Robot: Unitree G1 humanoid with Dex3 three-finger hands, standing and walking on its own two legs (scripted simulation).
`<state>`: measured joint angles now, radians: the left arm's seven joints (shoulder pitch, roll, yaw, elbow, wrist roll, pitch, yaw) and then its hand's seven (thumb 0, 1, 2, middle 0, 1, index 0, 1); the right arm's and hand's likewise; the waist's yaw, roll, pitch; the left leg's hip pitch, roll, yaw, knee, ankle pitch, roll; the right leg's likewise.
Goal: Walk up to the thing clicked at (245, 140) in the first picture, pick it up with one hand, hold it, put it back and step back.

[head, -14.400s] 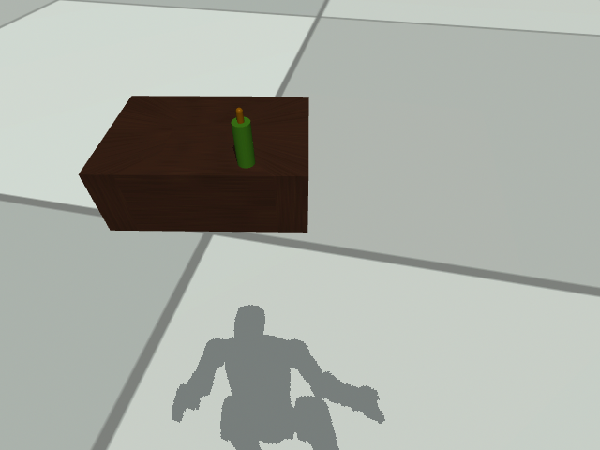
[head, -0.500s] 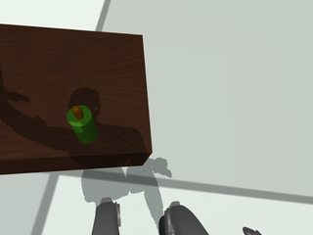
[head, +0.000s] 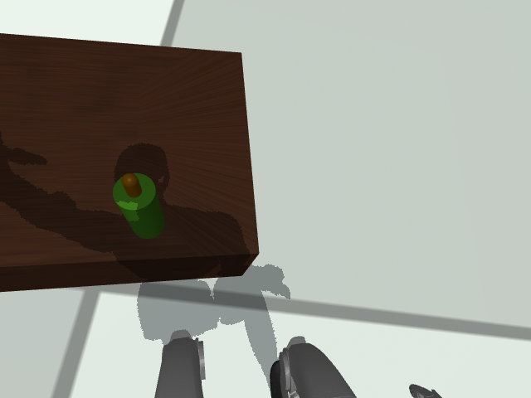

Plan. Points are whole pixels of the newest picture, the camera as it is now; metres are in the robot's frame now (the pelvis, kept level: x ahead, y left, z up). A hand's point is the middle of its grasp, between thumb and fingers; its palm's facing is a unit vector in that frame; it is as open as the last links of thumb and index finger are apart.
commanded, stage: go down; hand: left
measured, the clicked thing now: (140, 204) +0.47 +0.20 -0.22
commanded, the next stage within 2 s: approach in 1.38 s
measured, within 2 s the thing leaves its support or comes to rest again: neither
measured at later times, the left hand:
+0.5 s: hand out of the picture +0.45 +0.42 +0.09, palm faces +0.27 -0.96 +0.00, open 17.5 cm
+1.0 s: hand out of the picture +0.46 +0.42 +0.08, palm faces +0.27 -0.96 +0.00, open 17.4 cm
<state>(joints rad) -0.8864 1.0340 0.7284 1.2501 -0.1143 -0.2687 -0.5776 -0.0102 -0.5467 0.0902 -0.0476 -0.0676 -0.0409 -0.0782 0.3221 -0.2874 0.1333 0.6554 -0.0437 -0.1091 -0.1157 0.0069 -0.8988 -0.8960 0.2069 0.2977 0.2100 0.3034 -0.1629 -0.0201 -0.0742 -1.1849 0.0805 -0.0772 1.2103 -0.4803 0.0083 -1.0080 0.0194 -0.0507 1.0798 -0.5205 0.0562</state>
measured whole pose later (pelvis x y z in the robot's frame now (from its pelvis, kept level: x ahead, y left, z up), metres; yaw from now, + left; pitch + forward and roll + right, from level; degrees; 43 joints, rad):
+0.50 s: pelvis +0.00 +0.00 +0.00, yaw +0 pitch +26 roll -8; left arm -0.87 1.04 0.72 1.26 -0.11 -0.26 -0.58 -0.01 -0.55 0.09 -0.05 -0.07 -0.04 -0.08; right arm 0.33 -0.29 0.14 0.65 -0.04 -0.10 -0.11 0.01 -0.90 -0.90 0.21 0.30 0.21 0.30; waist -0.17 -0.01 -0.08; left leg -1.18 0.08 -0.08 1.21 -0.48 0.01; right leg -1.00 0.02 -0.05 1.08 -0.52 0.06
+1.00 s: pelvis +0.00 +0.00 +0.00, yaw +0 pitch +26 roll -8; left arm -0.89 1.07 0.72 1.27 -0.11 -0.26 -0.59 -0.01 -0.53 0.09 -0.04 -0.06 -0.03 -0.07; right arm 0.33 -0.29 0.14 0.65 -0.04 -0.10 -0.11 0.01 -0.90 -0.90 0.21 0.30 0.21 0.30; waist -0.17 -0.01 -0.08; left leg -1.21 0.08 -0.09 1.23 -0.49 0.01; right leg -1.03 0.02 -0.05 1.09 -0.53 0.06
